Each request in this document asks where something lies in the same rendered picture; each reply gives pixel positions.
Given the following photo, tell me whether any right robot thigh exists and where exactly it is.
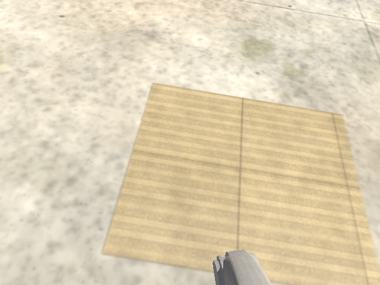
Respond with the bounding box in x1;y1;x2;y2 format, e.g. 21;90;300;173
213;249;272;285

